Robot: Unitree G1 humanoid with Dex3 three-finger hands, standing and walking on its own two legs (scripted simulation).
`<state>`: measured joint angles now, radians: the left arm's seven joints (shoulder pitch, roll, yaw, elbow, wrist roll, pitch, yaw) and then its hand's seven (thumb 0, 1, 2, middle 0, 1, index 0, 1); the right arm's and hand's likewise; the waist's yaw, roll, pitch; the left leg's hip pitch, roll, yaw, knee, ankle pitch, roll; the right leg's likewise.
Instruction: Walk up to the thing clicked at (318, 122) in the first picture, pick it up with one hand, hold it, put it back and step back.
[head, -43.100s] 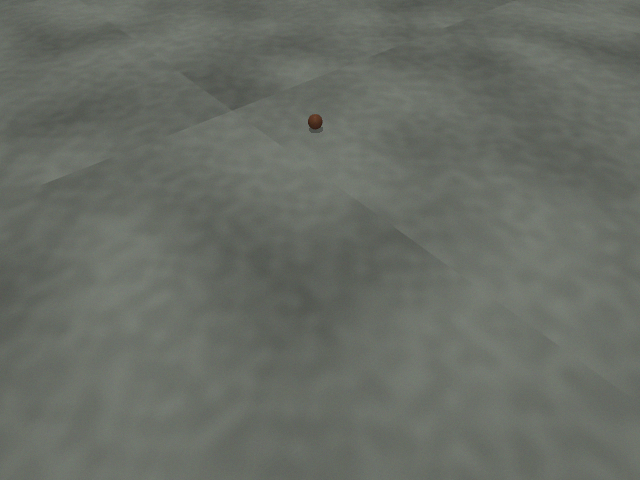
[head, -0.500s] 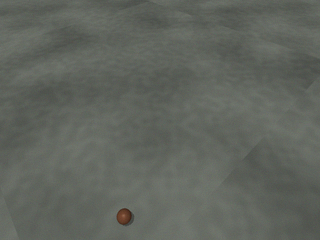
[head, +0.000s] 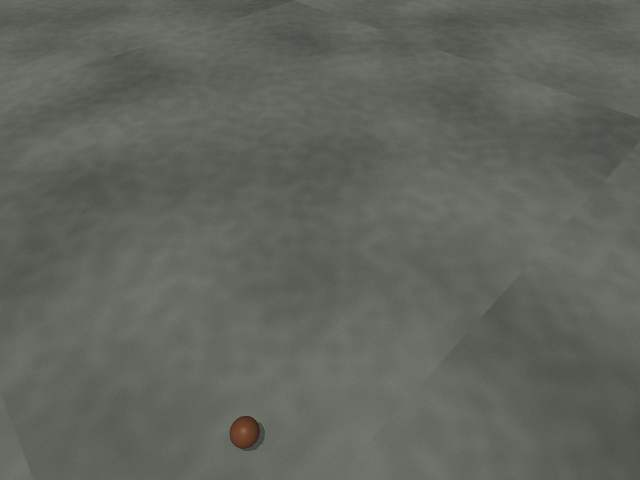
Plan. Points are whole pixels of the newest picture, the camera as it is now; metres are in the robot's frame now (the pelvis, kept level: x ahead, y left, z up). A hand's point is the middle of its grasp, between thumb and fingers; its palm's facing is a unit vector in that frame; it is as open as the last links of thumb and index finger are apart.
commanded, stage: stand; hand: left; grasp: from above
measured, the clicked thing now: (244, 432) +0.42 +0.25 -0.74
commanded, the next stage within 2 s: step back in 0.16 s
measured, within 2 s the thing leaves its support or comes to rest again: neither
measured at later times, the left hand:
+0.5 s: hand out of the picture +0.10 +0.31 -0.18, palm faces -0.05 -0.92 -0.39, open 7.3 cm
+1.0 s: hand out of the picture -0.03 +0.27 -0.16, palm faces -0.10 -0.91 -0.40, open 7.3 cm
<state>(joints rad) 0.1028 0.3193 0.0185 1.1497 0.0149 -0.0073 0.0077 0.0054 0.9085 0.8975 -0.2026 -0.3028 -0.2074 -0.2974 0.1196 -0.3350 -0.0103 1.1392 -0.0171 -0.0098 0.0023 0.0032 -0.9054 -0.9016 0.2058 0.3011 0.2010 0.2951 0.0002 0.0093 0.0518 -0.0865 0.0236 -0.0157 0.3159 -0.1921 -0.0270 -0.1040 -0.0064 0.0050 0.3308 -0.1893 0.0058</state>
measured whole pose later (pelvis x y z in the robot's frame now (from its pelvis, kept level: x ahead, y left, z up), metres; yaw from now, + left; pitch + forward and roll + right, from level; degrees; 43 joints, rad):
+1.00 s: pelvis -0.16 +0.02 -0.02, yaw -6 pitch -3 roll +1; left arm 0.15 0.35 0.06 0.85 0.03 0.05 0.00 0.01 0.91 0.90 -0.20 -0.30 -0.21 -0.30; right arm 0.14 -0.39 -0.04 0.88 0.01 0.05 -0.02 0.00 -0.90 -0.90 0.21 0.30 0.20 0.30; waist 0.00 0.02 0.18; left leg -0.45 -0.10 -0.11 1.09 -0.51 0.00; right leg -0.27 0.03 0.06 0.63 -0.31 -0.03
